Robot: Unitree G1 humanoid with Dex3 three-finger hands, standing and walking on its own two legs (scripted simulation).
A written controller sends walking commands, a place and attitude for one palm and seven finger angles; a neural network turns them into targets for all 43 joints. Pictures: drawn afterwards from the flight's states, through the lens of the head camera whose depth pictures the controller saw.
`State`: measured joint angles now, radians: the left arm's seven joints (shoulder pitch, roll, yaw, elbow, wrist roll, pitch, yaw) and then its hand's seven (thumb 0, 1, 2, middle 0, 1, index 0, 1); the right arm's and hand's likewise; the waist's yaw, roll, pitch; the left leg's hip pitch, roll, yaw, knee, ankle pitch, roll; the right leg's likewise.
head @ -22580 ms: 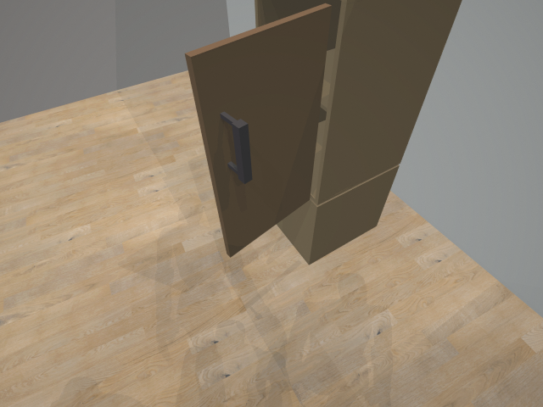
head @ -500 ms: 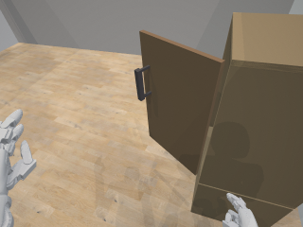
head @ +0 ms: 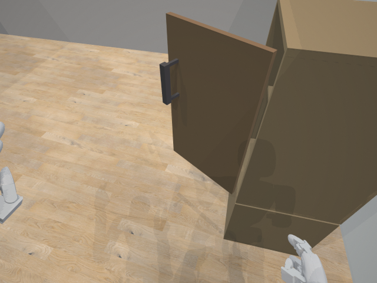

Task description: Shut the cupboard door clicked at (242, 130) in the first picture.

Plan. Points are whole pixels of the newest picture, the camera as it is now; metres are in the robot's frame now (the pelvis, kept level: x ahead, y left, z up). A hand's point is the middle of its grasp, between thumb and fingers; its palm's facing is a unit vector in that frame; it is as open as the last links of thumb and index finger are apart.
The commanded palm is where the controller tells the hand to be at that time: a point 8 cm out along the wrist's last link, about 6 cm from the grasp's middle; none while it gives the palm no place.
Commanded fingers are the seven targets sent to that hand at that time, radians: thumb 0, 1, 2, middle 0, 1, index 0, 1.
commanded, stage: step back with the hand held close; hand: left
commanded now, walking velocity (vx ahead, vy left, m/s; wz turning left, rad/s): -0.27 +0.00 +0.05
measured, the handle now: (170, 81) +0.69 +0.10 +0.06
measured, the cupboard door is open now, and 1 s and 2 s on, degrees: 59 59 59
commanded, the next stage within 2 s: stop stepping back and stand still in 0.76 s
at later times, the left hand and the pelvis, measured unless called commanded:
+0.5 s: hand out of the picture +0.10 +0.27 +0.17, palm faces +0.53 -0.74 -0.40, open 7.4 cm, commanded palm +0.02 +0.31 +0.19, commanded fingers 0.00 0.90 0.90 -0.20 -0.30 -0.20 -0.30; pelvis -0.09 +0.00 -0.02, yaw +6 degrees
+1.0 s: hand out of the picture +0.00 +0.26 +0.19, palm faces +0.37 -0.85 -0.37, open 7.4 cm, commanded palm -0.04 +0.30 +0.19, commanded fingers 0.00 0.90 0.90 -0.20 -0.30 -0.20 -0.30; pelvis -0.21 +0.02 -0.01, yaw -6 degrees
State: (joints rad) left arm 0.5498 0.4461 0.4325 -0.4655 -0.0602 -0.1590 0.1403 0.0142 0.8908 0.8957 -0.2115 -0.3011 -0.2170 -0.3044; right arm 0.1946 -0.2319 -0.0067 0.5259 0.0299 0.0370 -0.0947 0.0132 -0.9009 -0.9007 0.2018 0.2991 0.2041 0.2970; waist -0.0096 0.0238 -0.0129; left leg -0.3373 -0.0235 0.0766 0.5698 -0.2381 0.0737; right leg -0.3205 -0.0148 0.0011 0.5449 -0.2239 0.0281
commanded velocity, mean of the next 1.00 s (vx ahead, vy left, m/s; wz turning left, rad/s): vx -0.24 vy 0.00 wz -0.05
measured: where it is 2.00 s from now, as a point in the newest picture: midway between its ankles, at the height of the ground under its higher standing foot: outside the picture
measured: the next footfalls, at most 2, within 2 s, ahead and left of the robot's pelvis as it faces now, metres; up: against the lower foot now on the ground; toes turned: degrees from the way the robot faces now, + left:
right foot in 0.84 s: -0.29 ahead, -0.14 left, +0.00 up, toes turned -3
left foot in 1.02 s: -0.10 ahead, +0.09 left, +0.00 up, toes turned -4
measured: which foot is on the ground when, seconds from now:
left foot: down 0.00-0.84, up 0.86-1.00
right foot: down 0.00-0.52, up 0.54-0.82, down 0.84-1.00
